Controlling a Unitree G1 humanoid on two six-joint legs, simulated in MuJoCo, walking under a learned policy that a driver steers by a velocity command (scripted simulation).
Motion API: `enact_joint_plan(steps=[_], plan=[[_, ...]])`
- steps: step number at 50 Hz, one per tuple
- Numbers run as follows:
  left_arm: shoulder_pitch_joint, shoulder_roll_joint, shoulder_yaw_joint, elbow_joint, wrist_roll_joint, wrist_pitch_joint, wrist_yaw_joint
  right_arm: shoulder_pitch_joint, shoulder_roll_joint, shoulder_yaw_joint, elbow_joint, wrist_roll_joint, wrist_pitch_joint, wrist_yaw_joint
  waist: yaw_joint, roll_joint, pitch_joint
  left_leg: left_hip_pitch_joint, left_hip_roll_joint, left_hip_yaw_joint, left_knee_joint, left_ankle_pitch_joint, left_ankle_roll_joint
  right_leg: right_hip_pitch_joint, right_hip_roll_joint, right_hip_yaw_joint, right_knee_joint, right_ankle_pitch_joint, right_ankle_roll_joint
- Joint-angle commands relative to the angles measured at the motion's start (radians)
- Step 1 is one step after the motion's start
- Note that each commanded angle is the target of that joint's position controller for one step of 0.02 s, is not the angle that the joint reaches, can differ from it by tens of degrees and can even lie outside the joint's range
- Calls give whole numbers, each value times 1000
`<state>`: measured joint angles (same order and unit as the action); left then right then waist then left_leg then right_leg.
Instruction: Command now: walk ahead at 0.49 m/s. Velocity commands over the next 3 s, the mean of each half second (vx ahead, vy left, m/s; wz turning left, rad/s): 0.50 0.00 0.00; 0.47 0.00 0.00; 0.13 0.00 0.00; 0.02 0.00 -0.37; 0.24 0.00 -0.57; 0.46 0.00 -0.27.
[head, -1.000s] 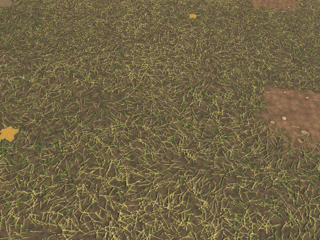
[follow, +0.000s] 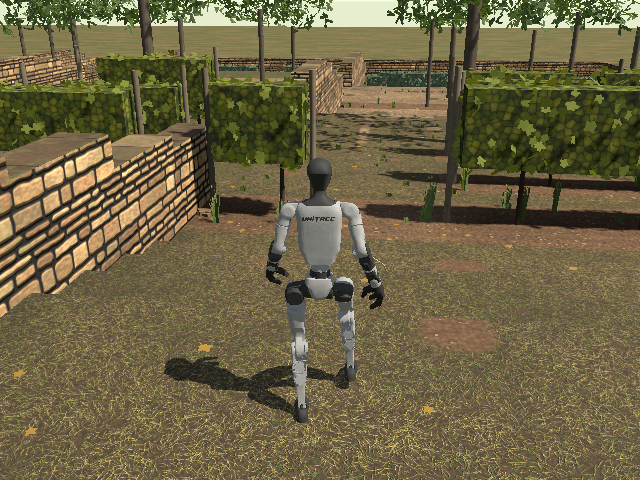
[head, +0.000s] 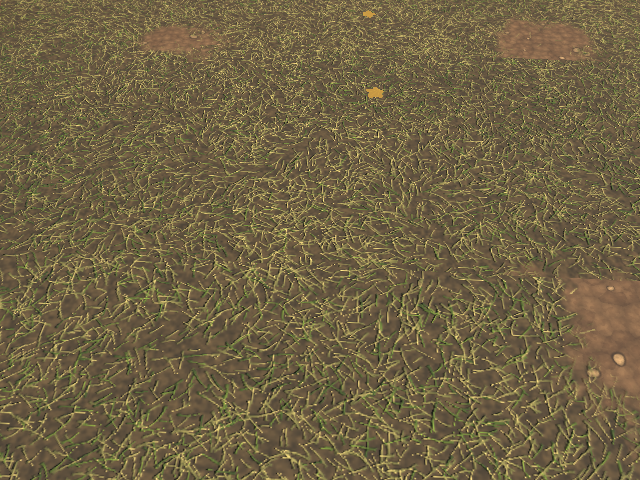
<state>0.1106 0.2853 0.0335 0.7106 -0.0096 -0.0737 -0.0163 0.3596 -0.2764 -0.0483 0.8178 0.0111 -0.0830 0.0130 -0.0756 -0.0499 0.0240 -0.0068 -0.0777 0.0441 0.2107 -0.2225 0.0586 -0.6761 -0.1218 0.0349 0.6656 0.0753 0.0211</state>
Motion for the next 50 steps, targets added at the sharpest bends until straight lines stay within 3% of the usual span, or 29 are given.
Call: enact_joint_plan(steps=[1, 5, 6, 7, 8, 9, 10, 11, 12, 13, 14, 17, 19, 24, 26, 29, 32, 33, 34, 35, 36, 37, 38, 39, 40, 41, 44, 47, 50], plan=[[-125, 56, 8, -98, -7, -23, -19, 22, -184, -45, -31, 9, 1, -9, -10, 86, 69, -36, 295, -129, -66, 207, 150, 23, 27, -16, -100, 34, -18], [-100, 91, 22, -109, -4, -26, -35, 27, -203, -53, -8, 12, 26, -18, 33, 116, 29, 96, 336, -140, 54, 425, 113, 90, 67, -31, -159, -124, -72], [-26, 114, 34, -92, -2, -26, -32, 10, -211, -54, -9, 10, 32, -20, 79, 128, -23, 100, 317, -122, 151, 596, 98, 203, 100, -61, -173, -148, -94], [122, 155, 58, -50, 0, -25, -23, 1, -193, -46, -11, 5, 38, -22, 155, 115, -121, 50, 265, -80, 336, 695, 71, 416, 124, -86, -185, -125, -126], [299, 224, 78, -18, 8, -20, -11, 16, -143, -22, -35, -18, 37, -26, 214, 23, -280, -150, 209, -43, 638, 454, 34, 734, -36, 87, -132, -79, -186], [335, 304, 92, 0, 13, -18, -15, 158, -14, 14, -53, -12, 14, -14, 130, -251, -399, -569, 8, -56, 994, -261, -38, 1069, -264, 599, -241, -305, -361], [343, 192, 67, -6, 0, -17, -16, 90, -120, -5, -36, 9, -8, -8, 187, -158, -398, -691, 38, -190, 1105, -355, -33, 1072, -260, 707, -343, -440, -349], [274, 158, 54, -11, 2, -17, -11, -14, -170, -20, -68, 34, -20, -3, 184, -102, -240, -758, 90, -169, 1119, -279, -22, 953, -229, 547, -360, -408, -303], [211, 144, 48, -18, 7, -16, -9, -73, -159, -15, -84, 29, -26, -6, 156, -16, -157, -737, 142, -136, 1074, -189, -20, 815, -191, 430, -374, -302, -280], [165, 121, 42, -21, 13, -16, -11, -105, -150, -18, -89, 10, -24, -8, 128, 14, -91, -706, 173, -125, 1008, -132, -26, 695, -154, 348, -401, -193, -270], [141, 102, 35, -24, 23, -21, -11, -85, -141, -21, -85, 4, -15, -7, 94, -9, -80, -642, 199, -133, 971, -91, -31, 622, -129, 295, -429, -131, -263], [136, 107, 40, -5, 10, -38, -14, -50, -92, -12, -71, -1, 15, -11, 58, -17, -58, -590, 212, -114, 885, -51, -59, 527, -105, 195, -500, -42, -282], [151, 129, 47, 14, 9, -39, -6, -116, -82, -7, -93, -9, 22, -15, 67, -3, -20, -635, 220, -108, 782, 27, -81, 511, -98, 145, -531, -17, -285], [205, 159, 53, 51, 0, -22, 8, -280, -54, 5, -128, -5, 6, 1, 126, 1, 23, -598, 186, -69, 461, 294, -84, 524, -50, 34, -544, -51, -236], [246, 170, 56, 75, -7, -16, 9, -339, -54, 7, -145, 2, 2, 8, 152, -2, 34, -588, 169, -60, 398, 316, -80, 563, -70, 37, -529, -68, -234], [275, 176, 61, 105, -12, -1, 12, -386, -69, 2, -169, 5, -4, 22, 154, -9, 47, -612, 155, -70, 333, 255, -48, 664, -117, 55, -477, -38, -222], [256, 192, 68, 115, -13, 19, 22, -325, -102, -13, -160, 2, -7, 29, 101, -28, 8, -503, 120, -41, 290, 150, -5, 726, -135, 60, -370, 143, -194], [237, 187, 65, 114, -14, 26, 25, -221, -127, -30, -130, -2, -7, 25, 39, -22, -55, -352, 88, -9, 258, 159, 21, 712, -98, 25, -242, 286, -172], [243, 152, 50, 107, -5, 29, 30, -65, -179, -55, -86, -7, -7, 16, -23, 7, -172, -107, 122, -38, 283, 195, 57, 614, -42, -20, -35, 257, -136], [326, 63, 20, 73, 12, 17, 28, 59, -278, -77, -71, -24, -3, 7, -17, 190, -334, 264, 375, -408, 292, 160, 185, 284, 78, -70, 340, -98, -69], [356, 38, 10, 81, 0, -2, 23, 88, -246, -68, -58, -3, 2, 13, -15, 334, -406, 379, 477, -757, 133, -24, 281, 48, 188, 25, 556, -657, -41], [282, 139, 36, 67, -24, -16, 16, 41, -182, -46, -62, 9, 2, 16, -27, 237, -271, 287, 448, -684, 95, -144, 236, -61, 126, 92, 639, -645, -53], [206, 149, 39, 42, -35, -22, 13, -16, -150, -36, -72, 5, 5, 14, -10, 186, -163, 165, 411, -550, 81, -141, 200, -88, 75, 60, 628, -563, -64], [164, 139, 39, 33, -23, -23, 16, -76, -127, -29, -76, -5, 4, 16, 18, 124, -86, 34, 368, -457, 48, -78, 181, -65, 34, 39, 563, -479, -62], [164, 134, 45, 36, -9, -15, 18, -114, -97, -20, -82, -14, -1, 18, 47, 132, -52, -51, 329, -391, 19, -10, 168, -21, 2, 43, 501, -414, -58], [191, 117, 44, 44, -8, -4, 17, -131, -91, -18, -82, -22, -4, 18, 71, 154, -46, -106, 311, -355, -7, 40, 169, 32, -10, 45, 479, -373, -50], [186, 81, 38, 42, -4, 20, 22, -113, -113, -27, -60, -17, -19, 14, 88, 127, -23, -168, 298, -267, -62, 162, 195, 42, -19, 31, 394, -305, -21], [109, 55, 29, 17, 14, 17, 27, -106, -132, -30, -35, -20, -12, -3, 85, 105, 1, -177, 263, -137, -28, 540, 171, 55, -3, 9, 197, -173, 7], [31, 22, 18, 4, 14, 5, 15, -59, -139, -28, -2, -15, 4, -16, 47, 115, -23, -184, 218, -52, 11, 624, 129, 174, 50, -37, -3, 22, 3]])
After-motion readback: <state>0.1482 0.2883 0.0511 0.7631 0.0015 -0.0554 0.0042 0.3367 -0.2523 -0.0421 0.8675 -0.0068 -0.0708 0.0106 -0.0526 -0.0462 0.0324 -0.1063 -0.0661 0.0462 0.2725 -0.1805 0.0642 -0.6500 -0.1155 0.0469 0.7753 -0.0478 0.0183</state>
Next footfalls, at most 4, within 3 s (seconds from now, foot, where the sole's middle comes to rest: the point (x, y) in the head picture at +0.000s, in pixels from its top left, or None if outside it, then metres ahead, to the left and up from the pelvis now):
0.16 right None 0.28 -0.14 -0.78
0.68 left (262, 448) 0.56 0.10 -0.78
1.14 right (353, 344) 0.80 -0.12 -0.78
1.44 left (248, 383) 0.71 0.13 -0.78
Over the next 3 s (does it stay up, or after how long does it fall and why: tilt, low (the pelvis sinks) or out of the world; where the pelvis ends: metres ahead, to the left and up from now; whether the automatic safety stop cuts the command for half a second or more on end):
stays up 0.91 -0.22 0.00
